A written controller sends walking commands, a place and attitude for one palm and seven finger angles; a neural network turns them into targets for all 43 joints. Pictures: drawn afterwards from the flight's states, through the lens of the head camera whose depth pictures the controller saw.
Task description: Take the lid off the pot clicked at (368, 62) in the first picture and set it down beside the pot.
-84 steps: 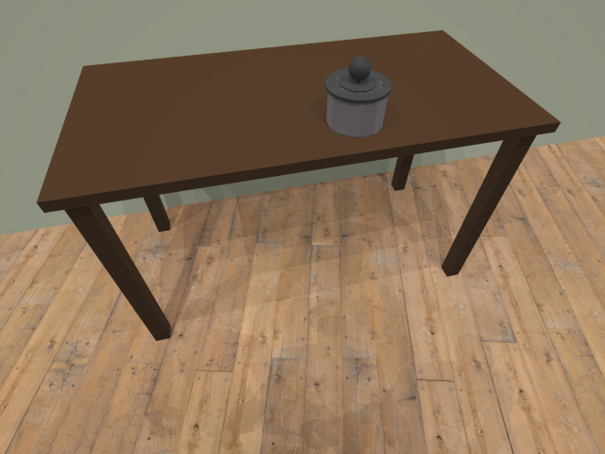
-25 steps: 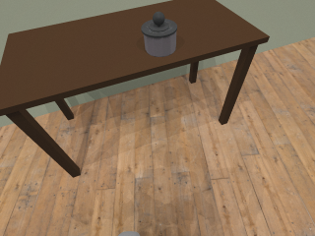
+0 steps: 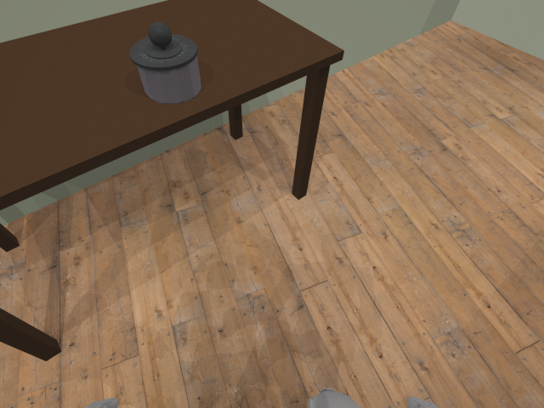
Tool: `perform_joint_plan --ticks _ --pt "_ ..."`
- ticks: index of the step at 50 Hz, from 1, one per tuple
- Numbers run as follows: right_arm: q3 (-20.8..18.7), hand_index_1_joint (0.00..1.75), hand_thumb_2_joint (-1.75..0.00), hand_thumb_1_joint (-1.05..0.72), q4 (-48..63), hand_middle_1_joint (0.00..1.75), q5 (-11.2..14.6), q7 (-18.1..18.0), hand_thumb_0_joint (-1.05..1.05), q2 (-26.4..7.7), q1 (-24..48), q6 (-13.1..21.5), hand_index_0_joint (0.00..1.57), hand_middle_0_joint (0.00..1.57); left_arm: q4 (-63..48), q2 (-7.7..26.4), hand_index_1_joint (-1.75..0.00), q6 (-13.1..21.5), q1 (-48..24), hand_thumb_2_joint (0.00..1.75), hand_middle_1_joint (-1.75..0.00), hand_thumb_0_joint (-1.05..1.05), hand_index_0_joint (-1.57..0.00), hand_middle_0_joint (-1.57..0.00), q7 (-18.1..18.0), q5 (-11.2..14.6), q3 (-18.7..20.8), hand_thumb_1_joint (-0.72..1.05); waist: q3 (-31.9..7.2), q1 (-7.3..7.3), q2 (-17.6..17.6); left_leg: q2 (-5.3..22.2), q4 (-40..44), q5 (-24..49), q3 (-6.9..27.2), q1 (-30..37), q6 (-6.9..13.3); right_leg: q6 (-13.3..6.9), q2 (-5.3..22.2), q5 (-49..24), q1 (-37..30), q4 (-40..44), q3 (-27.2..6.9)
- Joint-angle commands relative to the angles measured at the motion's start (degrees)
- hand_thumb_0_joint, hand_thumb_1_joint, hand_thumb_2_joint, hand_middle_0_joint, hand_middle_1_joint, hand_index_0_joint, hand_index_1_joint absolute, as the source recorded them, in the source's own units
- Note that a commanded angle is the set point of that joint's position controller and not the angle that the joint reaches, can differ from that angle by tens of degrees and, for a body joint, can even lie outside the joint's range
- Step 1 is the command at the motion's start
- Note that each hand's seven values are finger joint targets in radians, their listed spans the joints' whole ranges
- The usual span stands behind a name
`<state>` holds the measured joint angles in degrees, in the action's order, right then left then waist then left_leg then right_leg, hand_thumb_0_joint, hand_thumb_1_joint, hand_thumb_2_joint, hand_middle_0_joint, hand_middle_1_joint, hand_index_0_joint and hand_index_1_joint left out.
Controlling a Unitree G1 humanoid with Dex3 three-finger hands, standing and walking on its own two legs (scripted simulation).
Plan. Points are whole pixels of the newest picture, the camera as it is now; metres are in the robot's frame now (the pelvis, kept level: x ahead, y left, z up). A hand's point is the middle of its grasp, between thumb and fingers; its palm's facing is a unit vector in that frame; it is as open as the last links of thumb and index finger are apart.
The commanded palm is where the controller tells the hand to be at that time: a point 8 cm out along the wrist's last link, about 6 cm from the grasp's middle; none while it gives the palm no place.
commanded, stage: walk to a spot facing it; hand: left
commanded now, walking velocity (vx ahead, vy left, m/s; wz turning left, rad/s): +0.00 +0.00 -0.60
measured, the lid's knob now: (160, 34) +0.83 +0.35 +0.09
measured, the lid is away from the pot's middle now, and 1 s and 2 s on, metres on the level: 0.00 0.00 0.00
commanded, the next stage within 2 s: turn to face it in 1.30 s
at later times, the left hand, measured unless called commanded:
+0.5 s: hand (196, 369) +0.19 +0.15 -0.17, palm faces -0.31 -0.94 -0.18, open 7.4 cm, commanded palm none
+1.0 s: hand (334, 269) +0.41 -0.10 -0.17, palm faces -0.61 -0.77 -0.20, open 7.4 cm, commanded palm none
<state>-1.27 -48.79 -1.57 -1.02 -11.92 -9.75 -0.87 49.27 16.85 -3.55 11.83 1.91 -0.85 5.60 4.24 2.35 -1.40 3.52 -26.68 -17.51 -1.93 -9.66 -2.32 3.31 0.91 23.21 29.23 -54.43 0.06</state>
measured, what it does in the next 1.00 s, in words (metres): walks ahead, turning right: right foot, then left foot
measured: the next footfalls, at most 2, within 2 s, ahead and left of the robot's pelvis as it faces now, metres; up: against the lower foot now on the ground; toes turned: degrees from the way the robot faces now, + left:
right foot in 0.10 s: +0.07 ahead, -0.15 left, +0.00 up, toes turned -7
left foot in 0.42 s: +0.12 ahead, +0.09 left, +0.00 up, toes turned -12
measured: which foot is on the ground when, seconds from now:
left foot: down 0.00-0.10, up 0.12-0.40, down 0.42-0.86, up 0.88-1.00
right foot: up 0.00-0.08, down 0.10-0.42, up 0.44-0.86, down 0.88-1.00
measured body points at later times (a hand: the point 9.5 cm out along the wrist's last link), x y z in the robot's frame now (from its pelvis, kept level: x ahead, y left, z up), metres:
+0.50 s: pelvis +0.06 -0.01 +0.00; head +0.08 +0.00 +0.45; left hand +0.21 +0.20 -0.16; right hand +0.01 -0.27 -0.13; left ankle +0.08 +0.09 -0.74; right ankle +0.02 -0.13 -0.69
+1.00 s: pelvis +0.19 -0.16 -0.02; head +0.22 -0.19 +0.43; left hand +0.44 -0.05 -0.15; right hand +0.00 -0.30 -0.17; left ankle +0.20 +0.03 -0.63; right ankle +0.23 -0.26 -0.74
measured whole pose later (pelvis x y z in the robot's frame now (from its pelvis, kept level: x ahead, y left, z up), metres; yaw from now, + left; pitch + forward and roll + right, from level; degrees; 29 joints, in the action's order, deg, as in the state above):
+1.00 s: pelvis +0.19 -0.16 -0.02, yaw -35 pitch -1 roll +0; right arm -2.7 -60.2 -1.2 -0.3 -9.9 -22.9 0.3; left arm 52.1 11.6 1.6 5.2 1.4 -0.3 3.1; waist 6.6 -4.3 -0.2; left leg 10.6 -75.5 -21.4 -3.6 -23.3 -2.3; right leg -5.8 -1.5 12.0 24.6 -37.3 7.4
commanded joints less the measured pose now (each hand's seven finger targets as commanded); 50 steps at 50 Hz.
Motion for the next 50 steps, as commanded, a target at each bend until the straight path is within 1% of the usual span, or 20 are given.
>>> perform_joint_plan --ticks 1,3,4,5,6,9,14,19,20,21,22,24,27,38,41,42,43,44,46,50 --pt "-3.93 0.30 -0.90 -0.90 2.91 0.30 -0.05 -0.53 0.00 -13.65 -3.52 1.38 0.20 0.20 -5.60 2.23 -0.30 1.53 -3.52 0.90 -0.30 0.00 -0.20 -0.20 0.75 -0.05 -0.89 0.90 -3.25 -3.77 11.59 13.16 2.06 27.78 1.64 0.44 8.63 -0.94 -0.39 -1.99 -7.14 12.88 4.46" --pt "-3.99 0.30 -0.90 -0.90 2.74 0.30 0.12 -0.39 0.00 -13.87 -3.93 1.11 0.20 0.20 -4.14 3.77 -0.30 2.24 1.21 0.90 -0.30 0.00 -0.20 -0.20 0.65 0.01 -0.38 0.90 -5.45 -1.17 8.93 11.03 -7.33 23.88 -1.92 -2.60 4.98 -2.27 -1.53 -9.85 -17.50 23.60 5.34" --pt "-3.48 0.30 -0.90 -0.90 3.18 0.30 0.55 0.05 0.00 -11.54 -5.58 0.96 0.20 0.20 -2.85 8.48 -0.30 3.24 5.65 0.90 -0.30 0.00 -0.20 -0.20 0.06 -0.33 0.64 0.90 -8.88 0.64 -1.29 7.76 -20.61 11.77 -5.59 -12.97 1.37 -5.81 5.19 -19.32 -30.34 28.95 -4.11" --pt "-2.17 0.30 -0.90 -0.90 6.15 0.30 0.90 0.38 0.00 -7.11 -3.18 0.76 0.20 0.20 -2.38 15.83 -0.30 3.55 9.86 0.90 -0.30 0.00 -0.20 -0.20 -1.14 -0.35 2.34 0.90 -11.33 2.77 -18.05 0.73 -36.52 -18.38 -5.80 -25.20 -1.17 -13.21 22.24 -32.94 -32.61 34.79 -28.49" --pt "-2.28 0.30 -0.90 -0.90 6.81 0.30 0.74 -0.44 0.00 -8.63 -0.57 0.42 0.20 0.20 -2.42 15.42 -0.30 2.92 11.45 0.90 -0.30 0.00 -0.20 -0.20 -2.26 0.36 2.28 0.90 -10.46 4.02 -10.07 2.32 -41.67 -18.20 3.08 -26.60 -0.33 -17.10 23.20 -34.23 -30.64 33.96 -27.76" --pt "-2.34 0.30 -0.90 -0.90 4.48 0.30 0.60 -0.42 0.00 -8.73 -0.43 0.69 0.20 0.20 -3.95 8.99 -0.30 2.17 2.31 0.90 -0.30 0.00 -0.20 -0.20 -2.89 -0.10 0.92 0.90 -10.12 -0.11 -10.33 3.35 -37.21 -11.01 2.29 -21.55 -0.85 -15.17 13.64 -28.89 -23.41 31.34 -18.08" --pt "-2.39 0.30 -0.90 -0.90 3.20 0.30 0.45 0.86 0.00 -6.61 -3.01 0.90 0.20 0.20 -4.00 9.99 -0.30 2.31 -0.02 0.90 -0.30 0.00 -0.20 -0.20 -1.80 -0.68 0.79 0.90 -4.78 -1.04 -8.28 -0.64 -22.50 -9.33 -2.11 -12.91 -0.26 -14.94 10.79 5.08 -10.75 38.88 -21.90" --pt "-2.63 0.30 -0.90 -0.90 0.79 0.30 0.60 0.50 0.00 -6.41 -12.35 2.77 0.20 0.20 -4.19 7.76 -0.30 2.61 -3.05 0.90 -0.30 0.00 -0.20 -0.20 -1.15 -0.17 0.52 0.90 -3.65 -5.66 -6.55 -2.99 -1.71 -3.38 -2.94 6.00 0.86 -11.23 4.72 11.63 0.85 33.70 -20.70" --pt "-3.19 0.30 -0.90 -0.90 -0.43 0.30 0.26 -0.23 0.00 -9.46 -16.57 3.28 0.20 0.20 -5.20 4.39 -0.30 2.49 -3.57 0.90 -0.30 0.00 -0.20 -0.20 -0.71 -0.03 -0.13 0.90 -4.01 -7.50 2.86 3.72 7.08 -13.13 6.06 13.67 3.03 -8.30 -0.44 11.77 8.59 22.89 -16.27" --pt "-4.39 0.30 -0.90 -0.90 -0.65 0.30 -0.33 -0.56 0.00 -15.68 -20.72 3.76 0.20 0.20 -7.41 0.44 -0.30 2.89 -4.91 0.90 -0.30 0.00 -0.20 -0.20 -0.11 0.31 -0.91 0.90 -3.89 -9.34 21.33 20.52 18.09 -27.87 28.33 15.31 8.15 -4.85 -6.74 10.94 17.15 4.17 -5.49" --pt "-3.84 0.30 -0.90 -0.90 -0.40 0.30 -0.27 -0.86 0.00 -15.94 -19.92 4.23 0.20 0.20 -9.30 2.14 -0.30 3.71 -8.45 0.90 -0.30 0.00 -0.20 -0.20 0.42 -0.28 -0.26 0.90 0.77 -8.64 13.51 26.76 22.13 -30.94 35.33 8.96 13.31 -4.13 -0.81 7.29 19.29 -2.92 -4.59" --pt "-2.35 0.30 -0.90 -0.90 -0.26 0.30 -0.20 -0.34 0.00 -10.67 -13.65 4.71 0.20 0.20 -6.27 2.34 -0.30 3.78 -6.95 0.90 -0.30 0.00 -0.20 -0.20 1.24 -1.08 0.31 0.90 4.59 -4.65 6.28 20.80 21.47 -21.55 22.89 2.34 11.02 -3.47 2.07 -1.96 17.12 -11.58 -3.55" --pt "-1.23 0.30 -0.90 -0.90 -1.73 0.30 0.62 -0.66 0.00 -7.33 -14.03 5.95 0.20 0.20 -3.35 -0.65 -0.30 3.20 -3.33 0.90 -0.30 0.00 -0.20 -0.20 2.21 -1.08 -0.68 0.90 0.83 -3.10 9.10 14.26 17.22 1.93 4.34 6.96 7.84 -2.07 3.30 -10.67 15.44 -13.38 -0.29" --pt "-1.34 0.30 -0.90 -0.90 -8.29 0.30 -0.15 -0.69 0.00 -6.25 -23.92 6.06 0.20 0.20 -5.00 -4.15 -0.30 3.52 -16.80 0.90 -0.30 0.00 -0.20 -0.20 2.60 -0.68 -2.82 0.90 3.79 -6.81 10.90 15.87 11.96 29.45 -11.77 12.37 7.27 -4.48 2.06 -12.83 9.73 11.99 8.73" --pt "-2.66 0.30 -0.90 -0.90 -8.22 0.30 0.10 -0.40 0.00 -9.36 -21.16 5.77 0.20 0.20 -1.40 -0.62 -0.30 4.53 -5.70 0.90 -0.30 0.00 -0.20 -0.20 1.84 -0.67 -1.68 0.90 -3.95 -1.30 9.07 16.41 -4.98 48.79 -14.52 11.50 5.56 -8.04 -2.13 -8.48 -9.63 18.84 10.90" --pt "-2.68 0.30 -0.90 -0.90 -7.49 0.30 0.38 -0.15 0.00 -9.63 -19.08 5.60 0.20 0.20 1.81 2.12 -0.30 5.32 5.03 0.90 -0.30 0.00 -0.20 -0.20 1.42 -0.78 -0.53 0.90 -9.94 4.09 7.12 14.46 -18.67 43.63 -16.57 4.03 2.98 -9.06 -3.74 -12.59 -26.65 21.97 11.39" --pt "-1.89 0.30 -0.90 -0.90 -6.26 0.30 1.46 0.69 0.00 -5.66 -20.87 5.48 0.20 0.20 3.73 9.19 -0.30 6.09 12.48 0.90 -0.30 0.00 -0.20 -0.20 0.48 -0.71 1.28 0.90 -18.38 6.54 -4.04 9.35 -38.04 8.03 -15.18 -15.85 0.59 -13.72 10.47 -9.93 -47.30 24.34 -7.40" --pt "-1.68 0.30 -0.90 -0.90 -3.93 0.30 1.90 0.24 0.00 -3.05 -19.24 5.18 0.20 0.20 4.67 14.06 -0.30 6.03 15.74 0.90 -0.30 0.00 -0.20 -0.20 -0.26 0.65 2.29 0.90 -22.03 5.11 -11.30 2.72 -57.41 -18.16 -8.11 -28.36 -0.82 -18.75 25.37 -14.41 -49.23 34.16 -35.00" --pt "-2.64 0.30 -0.90 -0.90 -3.66 0.30 1.33 -0.10 0.00 -4.21 -13.73 4.70 0.20 0.20 2.42 10.68 -0.30 4.81 6.73 0.90 -0.30 0.00 -0.20 -0.20 -1.01 1.13 1.62 0.90 -11.19 1.81 -3.95 6.51 -59.29 -7.61 0.63 -28.46 0.84 -17.06 22.21 6.96 -27.90 41.16 -30.41" --pt "-2.48 0.30 -0.90 -0.90 -7.12 0.30 -0.29 0.26 0.00 -2.38 -16.08 2.47 0.20 0.20 1.41 2.92 -0.30 6.06 -0.59 0.90 -0.30 0.00 -0.20 -0.20 -1.94 -0.21 -0.50 0.90 -3.88 -4.40 -3.54 8.34 -45.17 1.70 -0.52 -20.79 -0.31 -12.98 12.86 -1.17 -9.53 43.49 -12.02"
